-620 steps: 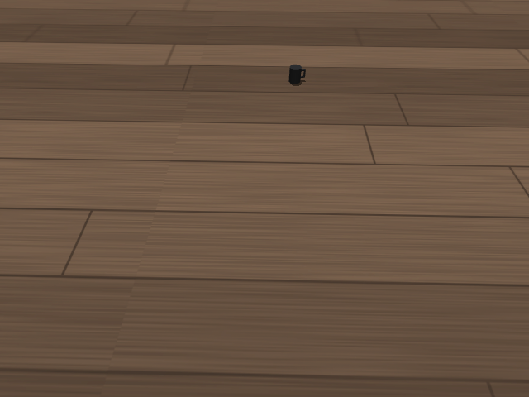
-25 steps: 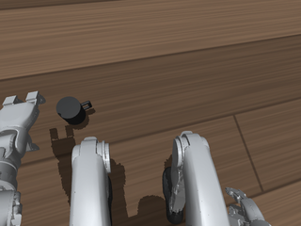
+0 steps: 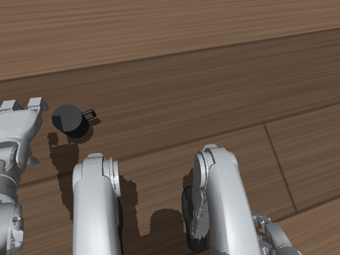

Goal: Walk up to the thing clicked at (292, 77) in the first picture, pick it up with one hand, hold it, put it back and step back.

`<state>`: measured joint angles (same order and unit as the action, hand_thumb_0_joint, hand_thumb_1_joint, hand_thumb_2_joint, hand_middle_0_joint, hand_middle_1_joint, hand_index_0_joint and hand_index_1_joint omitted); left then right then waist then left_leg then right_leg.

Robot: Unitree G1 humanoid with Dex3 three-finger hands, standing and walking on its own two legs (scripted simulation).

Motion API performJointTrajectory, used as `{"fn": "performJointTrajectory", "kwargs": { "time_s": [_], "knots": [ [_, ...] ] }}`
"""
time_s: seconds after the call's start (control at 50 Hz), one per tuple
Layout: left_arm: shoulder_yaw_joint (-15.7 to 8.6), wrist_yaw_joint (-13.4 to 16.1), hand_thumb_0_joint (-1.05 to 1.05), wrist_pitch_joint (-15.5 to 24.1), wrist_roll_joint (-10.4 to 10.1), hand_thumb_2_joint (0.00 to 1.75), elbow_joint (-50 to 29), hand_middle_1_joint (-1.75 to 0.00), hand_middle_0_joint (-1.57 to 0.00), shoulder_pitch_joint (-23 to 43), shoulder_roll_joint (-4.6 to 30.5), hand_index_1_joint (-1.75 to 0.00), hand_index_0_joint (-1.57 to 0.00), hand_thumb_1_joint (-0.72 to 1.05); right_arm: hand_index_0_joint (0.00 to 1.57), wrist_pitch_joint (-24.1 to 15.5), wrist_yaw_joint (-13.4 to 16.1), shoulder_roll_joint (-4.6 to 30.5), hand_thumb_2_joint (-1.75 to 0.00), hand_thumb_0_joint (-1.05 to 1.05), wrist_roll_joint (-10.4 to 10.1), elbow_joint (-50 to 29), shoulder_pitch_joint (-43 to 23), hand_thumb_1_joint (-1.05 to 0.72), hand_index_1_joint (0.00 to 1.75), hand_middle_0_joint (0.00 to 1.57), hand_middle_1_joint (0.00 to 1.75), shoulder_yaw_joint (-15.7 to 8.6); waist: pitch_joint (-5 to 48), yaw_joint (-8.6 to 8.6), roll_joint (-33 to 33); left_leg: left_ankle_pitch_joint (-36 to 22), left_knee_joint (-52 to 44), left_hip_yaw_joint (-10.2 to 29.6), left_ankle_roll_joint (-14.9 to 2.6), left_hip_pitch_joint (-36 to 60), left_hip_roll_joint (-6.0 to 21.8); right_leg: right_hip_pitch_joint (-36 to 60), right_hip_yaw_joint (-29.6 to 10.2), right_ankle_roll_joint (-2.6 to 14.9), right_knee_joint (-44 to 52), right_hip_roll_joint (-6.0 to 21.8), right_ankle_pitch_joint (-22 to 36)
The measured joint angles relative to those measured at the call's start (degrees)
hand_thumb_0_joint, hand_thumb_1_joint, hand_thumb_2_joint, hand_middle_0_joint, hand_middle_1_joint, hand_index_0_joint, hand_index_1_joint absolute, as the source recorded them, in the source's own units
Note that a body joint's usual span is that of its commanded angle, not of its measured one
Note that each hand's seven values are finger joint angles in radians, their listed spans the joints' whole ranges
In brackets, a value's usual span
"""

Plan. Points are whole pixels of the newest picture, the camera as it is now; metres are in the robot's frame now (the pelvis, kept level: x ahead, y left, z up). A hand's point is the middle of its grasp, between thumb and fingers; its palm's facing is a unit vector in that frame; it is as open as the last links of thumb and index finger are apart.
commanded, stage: rise first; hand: left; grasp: from above
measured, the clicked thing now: (77, 120) +0.46 +0.24 -0.30
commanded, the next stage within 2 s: approach in 0.38 s
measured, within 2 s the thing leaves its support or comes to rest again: neither
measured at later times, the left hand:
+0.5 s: hand (35, 136) +0.38 +0.31 -0.18, palm faces -0.46 -0.06 -0.88, open 14.1 cm
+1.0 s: hand (73, 102) +0.48 +0.23 -0.20, palm faces -0.41 -0.04 -0.91, open 13.7 cm
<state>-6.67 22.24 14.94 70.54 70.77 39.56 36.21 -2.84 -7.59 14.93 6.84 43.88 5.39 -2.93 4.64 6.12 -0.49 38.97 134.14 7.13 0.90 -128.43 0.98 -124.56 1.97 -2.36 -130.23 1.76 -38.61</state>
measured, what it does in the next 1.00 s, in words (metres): stands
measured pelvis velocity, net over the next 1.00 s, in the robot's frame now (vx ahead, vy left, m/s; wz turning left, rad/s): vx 0.01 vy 0.00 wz -0.03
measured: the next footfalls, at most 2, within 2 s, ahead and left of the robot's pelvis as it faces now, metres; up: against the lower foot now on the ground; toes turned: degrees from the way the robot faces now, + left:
none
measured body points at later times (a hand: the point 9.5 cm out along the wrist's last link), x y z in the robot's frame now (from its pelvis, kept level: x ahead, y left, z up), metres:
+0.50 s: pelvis +0.00 +0.00 -0.01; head +0.22 +0.06 +0.38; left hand +0.40 +0.31 -0.13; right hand +0.11 -0.28 -0.13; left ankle +0.08 +0.13 -0.32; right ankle +0.10 -0.14 -0.32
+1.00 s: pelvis +0.01 +0.00 -0.02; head +0.25 +0.04 +0.35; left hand +0.50 +0.23 -0.14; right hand +0.04 -0.28 -0.13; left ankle +0.08 +0.13 -0.32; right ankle +0.10 -0.14 -0.32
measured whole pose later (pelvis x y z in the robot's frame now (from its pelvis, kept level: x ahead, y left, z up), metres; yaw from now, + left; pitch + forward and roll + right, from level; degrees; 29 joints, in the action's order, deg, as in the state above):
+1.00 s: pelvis +0.01 +0.00 -0.02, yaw -2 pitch +34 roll -6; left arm -6.7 29.4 6.4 73.4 87.9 57.4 36.5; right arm -4.4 -9.2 16.0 9.7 44.6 8.0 1.7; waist 2.4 15.6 1.1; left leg 40.0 138.4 8.4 1.6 -133.3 1.5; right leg -130.2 2.5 -2.2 -134.1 0.6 -38.4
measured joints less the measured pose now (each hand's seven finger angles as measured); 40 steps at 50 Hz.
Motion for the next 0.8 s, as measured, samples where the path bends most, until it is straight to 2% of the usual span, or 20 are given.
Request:
{"fn": "performJointTrajectory", "kwargs": {
  "time_s": [0.46, 0.56, 0.62, 0.74, 0.8],
  "knots": [
    [-0.6, 3.2, 0.00, 0.8, 2.6, 1.02, 4.3, -1.00, -0.09, 1.9, 0.6, -1.01, -0.09, -0.54, 0.21, -0.2, -0.5, 0.2, -0.91, 0.00, 1.1, 0.9, -0.3, -0.90, 0.30, 0.20, 0.30, 0.1, 0.2, 1.11, -0.1, 0.5, 2.0, 0.3, 0.27, -1.7, -0.2, -1.8, 0.0, 0.05, -2.0, -0.1, -0.5],
    [0.0, 3.7, 0.00, 0.4, 2.7, 1.02, 5.4, -1.00, -0.09, 2.7, 0.6, -1.01, -0.08, -0.54, 0.21, -0.6, -0.7, 0.0, -0.90, 0.00, 1.3, 1.1, -0.4, -0.90, 0.30, 0.20, 0.30, 0.3, 0.0, 1.43, -0.2, 0.5, 2.2, 0.3, 0.30, -2.1, -0.3, -2.2, -0.1, 0.04, -2.3, -0.1, -0.5],
    [1.5, 4.2, 0.00, 0.1, 2.8, 1.01, 6.2, -1.01, -0.09, 3.9, 0.5, -1.01, -0.09, -0.53, 0.21, -0.9, -0.7, 0.0, -0.90, 0.00, 1.4, 1.5, -0.3, -0.90, 0.30, 0.20, 0.30, 0.5, 0.0, 1.62, -0.3, 0.5, 2.3, 0.2, 0.34, -2.4, -0.3, -2.6, -0.2, 0.02, -2.5, -0.1, -0.5],
    [4.6, 5.8, 0.00, -1.0, 3.5, 0.99, 11.1, -1.04, -0.08, 9.9, -0.2, -1.02, -0.09, -0.51, 0.21, -2.0, -0.5, 0.0, -0.90, 0.00, 2.1, 2.1, -0.3, -0.90, 0.30, 0.20, 0.30, 1.8, -0.1, 3.56, -0.8, 0.3, 2.8, 0.2, 0.49, -3.4, -0.3, -3.7, -0.3, 0.09, -3.1, -0.2, -0.3],
    [4.6, 7.2, 0.00, -2.3, 4.4, 0.98, 14.0, -1.05, -0.08, 13.5, -0.5, -1.03, -0.10, -0.50, 0.21, -2.3, -0.4, 0.1, -0.90, 0.00, 2.5, 2.1, -0.1, -0.90, 0.30, 0.20, 0.30, 2.6, -0.3, 5.35, -0.7, 0.3, 3.3, 0.4, 0.60, -3.9, -0.3, -4.3, -0.1, 0.14, -3.4, -0.3, -0.2]
  ]
}}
